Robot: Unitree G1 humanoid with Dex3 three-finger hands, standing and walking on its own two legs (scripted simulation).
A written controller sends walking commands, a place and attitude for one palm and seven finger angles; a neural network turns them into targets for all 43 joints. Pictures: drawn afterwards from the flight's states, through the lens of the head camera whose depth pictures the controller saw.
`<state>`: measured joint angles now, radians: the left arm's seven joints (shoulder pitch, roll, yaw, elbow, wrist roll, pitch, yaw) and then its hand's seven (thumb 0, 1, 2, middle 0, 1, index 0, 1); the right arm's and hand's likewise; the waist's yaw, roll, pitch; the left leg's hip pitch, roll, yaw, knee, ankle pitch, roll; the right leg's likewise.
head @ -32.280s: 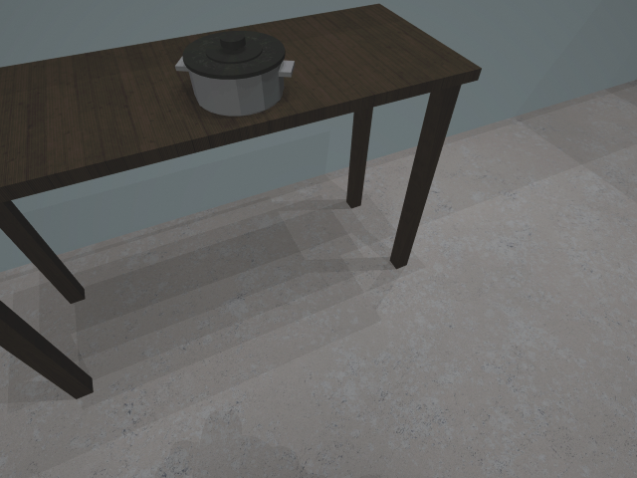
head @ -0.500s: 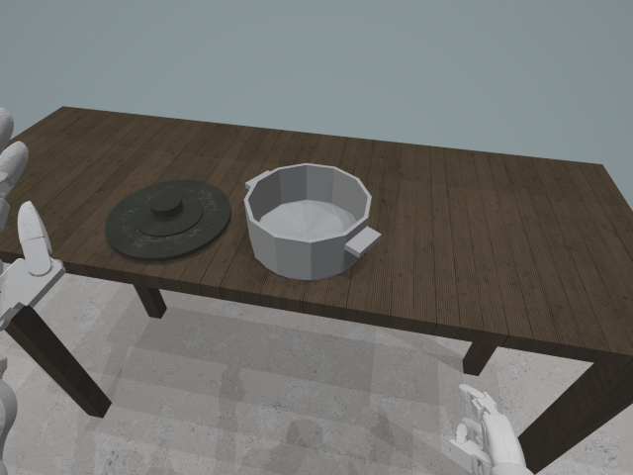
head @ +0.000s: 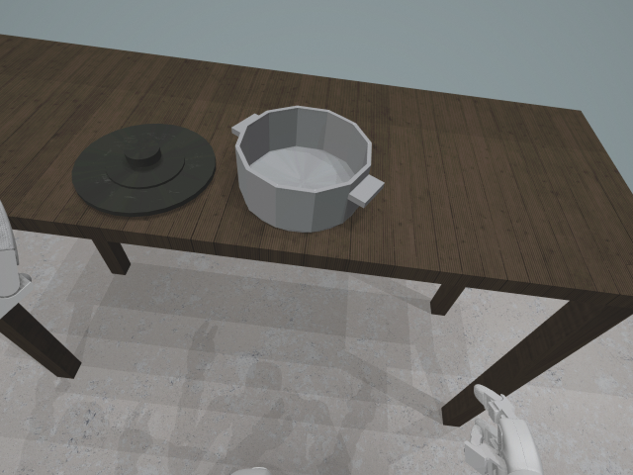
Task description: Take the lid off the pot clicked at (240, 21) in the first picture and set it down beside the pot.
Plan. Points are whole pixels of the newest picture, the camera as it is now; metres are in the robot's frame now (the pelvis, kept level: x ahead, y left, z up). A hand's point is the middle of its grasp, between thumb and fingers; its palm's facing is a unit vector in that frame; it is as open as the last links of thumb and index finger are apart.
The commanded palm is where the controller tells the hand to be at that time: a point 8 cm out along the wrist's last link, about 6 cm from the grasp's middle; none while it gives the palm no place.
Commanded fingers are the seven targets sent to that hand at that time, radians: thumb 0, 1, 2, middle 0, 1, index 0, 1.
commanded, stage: step back with the hand held close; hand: left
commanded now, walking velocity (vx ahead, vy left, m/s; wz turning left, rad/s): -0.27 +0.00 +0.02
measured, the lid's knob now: (142, 152) +0.52 +0.30 +0.09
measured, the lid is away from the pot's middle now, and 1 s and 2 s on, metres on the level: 0.24 0.24 0.24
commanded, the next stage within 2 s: stop stepping back and stand still in 0.68 s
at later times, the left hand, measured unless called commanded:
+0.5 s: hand out of the picture +0.11 +0.24 +0.27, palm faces +0.48 -0.80 -0.35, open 7.4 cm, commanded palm +0.04 +0.30 +0.27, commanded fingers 0.00 0.90 0.90 -0.20 -0.30 -0.20 -0.30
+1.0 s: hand out of the picture -0.03 +0.28 +0.27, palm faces +0.34 -0.81 -0.47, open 7.4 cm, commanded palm -0.08 +0.34 +0.27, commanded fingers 0.00 0.90 0.90 -0.20 -0.30 -0.20 -0.30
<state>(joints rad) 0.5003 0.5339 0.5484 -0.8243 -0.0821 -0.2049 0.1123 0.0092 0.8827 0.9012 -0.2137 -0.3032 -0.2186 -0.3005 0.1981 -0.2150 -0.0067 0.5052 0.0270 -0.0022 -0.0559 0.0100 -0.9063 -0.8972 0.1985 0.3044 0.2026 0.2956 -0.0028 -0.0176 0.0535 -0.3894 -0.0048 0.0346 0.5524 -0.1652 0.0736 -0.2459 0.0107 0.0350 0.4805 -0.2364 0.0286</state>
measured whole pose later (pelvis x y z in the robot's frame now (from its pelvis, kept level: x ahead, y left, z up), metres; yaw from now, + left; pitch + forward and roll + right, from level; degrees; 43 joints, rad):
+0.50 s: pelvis -0.08 +0.02 -0.01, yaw +1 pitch -1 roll -7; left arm 0.37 0.49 0.53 -0.78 -0.07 -0.25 0.16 0.01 0.88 0.90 -0.21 -0.30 -0.22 -0.30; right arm 0.22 -0.19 -0.01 0.55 0.00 -0.05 -0.06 0.01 -0.91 -0.90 0.20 0.30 0.20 0.30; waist -0.03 0.04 0.03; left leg -0.50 0.04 0.02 0.54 -0.03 0.10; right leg -0.35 0.09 0.01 0.77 -0.46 -0.02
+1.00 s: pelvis -0.22 +0.06 +0.01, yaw -1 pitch +3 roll -6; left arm 0.57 0.60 0.59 -0.96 -0.10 -0.19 0.14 0.01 0.88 0.90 -0.21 -0.30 -0.22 -0.30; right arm 0.25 -0.13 0.00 0.55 0.00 -0.07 -0.01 0.01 -0.90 -0.90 0.20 0.30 0.20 0.30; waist -0.03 -0.04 -0.01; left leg -0.46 0.03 0.01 0.38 -0.10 0.02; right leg -0.24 0.09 -0.07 0.62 -0.50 -0.04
